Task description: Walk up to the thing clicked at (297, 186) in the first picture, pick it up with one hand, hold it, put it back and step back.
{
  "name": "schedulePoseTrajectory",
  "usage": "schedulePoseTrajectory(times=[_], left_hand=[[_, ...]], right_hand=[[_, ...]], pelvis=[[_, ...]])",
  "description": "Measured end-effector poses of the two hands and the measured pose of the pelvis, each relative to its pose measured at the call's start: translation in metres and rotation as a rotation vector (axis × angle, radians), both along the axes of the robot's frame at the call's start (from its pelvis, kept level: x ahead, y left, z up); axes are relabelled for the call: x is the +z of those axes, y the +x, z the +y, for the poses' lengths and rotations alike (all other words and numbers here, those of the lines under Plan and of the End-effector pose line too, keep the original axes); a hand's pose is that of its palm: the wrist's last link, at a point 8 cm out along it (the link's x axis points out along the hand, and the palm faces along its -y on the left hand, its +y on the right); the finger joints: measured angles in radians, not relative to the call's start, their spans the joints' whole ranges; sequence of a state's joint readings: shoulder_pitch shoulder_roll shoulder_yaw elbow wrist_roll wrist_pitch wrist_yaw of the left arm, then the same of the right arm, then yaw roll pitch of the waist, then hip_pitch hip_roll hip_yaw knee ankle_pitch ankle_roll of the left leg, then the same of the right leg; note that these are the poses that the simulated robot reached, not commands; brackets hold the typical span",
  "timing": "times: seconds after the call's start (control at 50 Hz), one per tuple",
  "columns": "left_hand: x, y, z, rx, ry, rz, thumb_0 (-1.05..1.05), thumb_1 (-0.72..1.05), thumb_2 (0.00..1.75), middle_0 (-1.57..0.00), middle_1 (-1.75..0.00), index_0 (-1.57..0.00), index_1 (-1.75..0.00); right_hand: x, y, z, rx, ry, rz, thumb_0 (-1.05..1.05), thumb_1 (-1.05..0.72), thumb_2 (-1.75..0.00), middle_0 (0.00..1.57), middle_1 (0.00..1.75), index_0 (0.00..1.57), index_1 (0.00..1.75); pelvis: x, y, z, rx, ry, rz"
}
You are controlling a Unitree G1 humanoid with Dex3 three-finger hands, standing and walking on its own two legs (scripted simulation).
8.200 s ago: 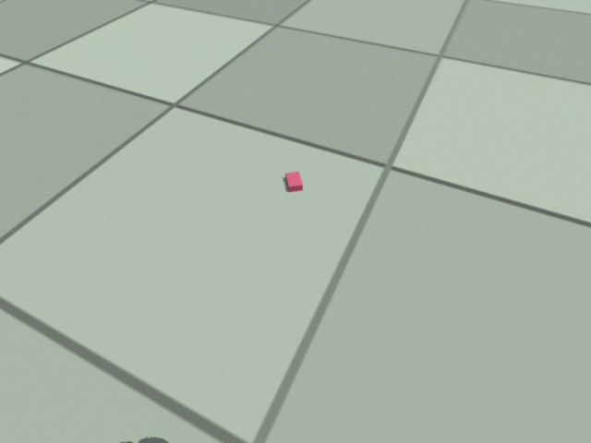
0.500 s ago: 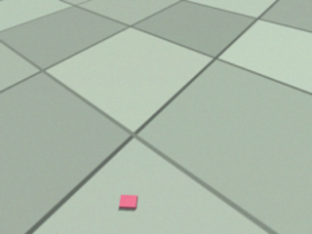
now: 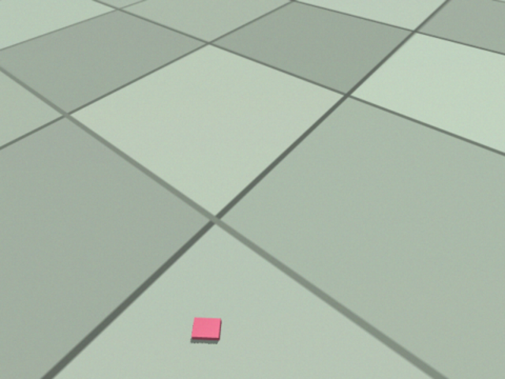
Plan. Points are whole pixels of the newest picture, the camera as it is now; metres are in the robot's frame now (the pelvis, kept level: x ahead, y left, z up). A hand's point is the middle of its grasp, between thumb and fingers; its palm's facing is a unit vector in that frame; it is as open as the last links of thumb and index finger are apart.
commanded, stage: stand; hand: left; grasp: from above
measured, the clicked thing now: (206, 328) +0.40 +0.22 -0.77
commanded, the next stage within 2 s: rise first in 0.62 s
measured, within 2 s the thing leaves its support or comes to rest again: neither
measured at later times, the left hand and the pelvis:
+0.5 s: hand out of the picture +0.07 +0.26 -0.16, palm faces -0.03 -0.94 -0.35, open 7.4 cm; pelvis +0.00 +0.00 +0.00, yaw +0 degrees
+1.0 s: hand (126, 378) +0.15 +0.26 -0.17, palm faces -0.04 -0.93 -0.36, open 9.2 cm; pelvis -0.02 +0.01 -0.02, yaw +0 degrees
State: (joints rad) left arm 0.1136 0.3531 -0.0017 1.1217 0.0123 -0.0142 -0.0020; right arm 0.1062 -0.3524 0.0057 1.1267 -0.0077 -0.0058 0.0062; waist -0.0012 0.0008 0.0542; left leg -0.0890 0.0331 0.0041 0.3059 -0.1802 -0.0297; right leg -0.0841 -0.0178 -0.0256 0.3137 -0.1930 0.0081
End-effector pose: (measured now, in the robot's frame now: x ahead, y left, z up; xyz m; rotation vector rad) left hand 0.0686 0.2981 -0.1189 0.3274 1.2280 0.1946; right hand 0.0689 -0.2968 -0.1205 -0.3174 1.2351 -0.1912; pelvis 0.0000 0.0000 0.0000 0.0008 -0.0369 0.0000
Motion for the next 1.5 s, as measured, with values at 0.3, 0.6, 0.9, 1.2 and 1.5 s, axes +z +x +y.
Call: schedulePoseTrajectory(times=[0.3, 0.6, 0.9, 1.2, 1.5], left_hand=[[0.001, -0.001, 0.002, -0.004, 0.002, 0.001, 0.01, 0.90, 0.90, -0.20, -0.30, -0.20, -0.30], [0.000, -0.004, 0.003, -0.004, 0.000, -0.002, 0.01, 0.90, 0.90, -0.20, -0.30, -0.20, -0.30], [-0.010, 0.048, 0.001, -0.003, -0.015, -0.118, 0.01, 0.69, 0.86, -0.26, -0.47, -0.24, -0.48], [-0.044, 0.062, 0.006, -0.113, 0.057, -0.081, 0.01, -0.21, 0.83, -0.28, -0.85, -0.27, -0.87], [-0.082, 0.045, 0.007, -0.221, 0.128, -0.087, 0.00, -0.40, 0.86, -0.25, -0.91, -0.23, -0.93]], right_hand=[[-0.001, -0.002, 0.002, -0.004, 0.003, -0.001, 0.01, -0.91, -0.90, 0.20, 0.30, 0.21, 0.30], [0.001, -0.007, 0.002, -0.008, 0.000, -0.001, 0.01, -0.91, -0.90, 0.20, 0.30, 0.20, 0.30], [-0.005, 0.001, 0.028, -0.011, 0.030, -0.139, 0.01, -0.91, -0.90, 0.20, 0.30, 0.20, 0.30], [-0.026, 0.020, 0.054, -0.007, 0.064, -0.286, 0.01, -0.91, -0.90, 0.20, 0.30, 0.21, 0.30], [-0.064, 0.067, 0.066, 0.086, 0.063, -0.421, 0.01, -0.91, -0.90, 0.20, 0.30, 0.20, 0.30]], pelvis=[[0.000, 0.000, 0.002, -0.003, 0.001, -0.002], [0.000, -0.003, 0.003, -0.003, 0.000, -0.006], [-0.014, -0.019, 0.004, 0.007, -0.001, 0.105], [-0.052, -0.018, 0.015, -0.010, -0.015, 0.236], [-0.105, -0.024, 0.016, -0.001, -0.032, 0.359]])
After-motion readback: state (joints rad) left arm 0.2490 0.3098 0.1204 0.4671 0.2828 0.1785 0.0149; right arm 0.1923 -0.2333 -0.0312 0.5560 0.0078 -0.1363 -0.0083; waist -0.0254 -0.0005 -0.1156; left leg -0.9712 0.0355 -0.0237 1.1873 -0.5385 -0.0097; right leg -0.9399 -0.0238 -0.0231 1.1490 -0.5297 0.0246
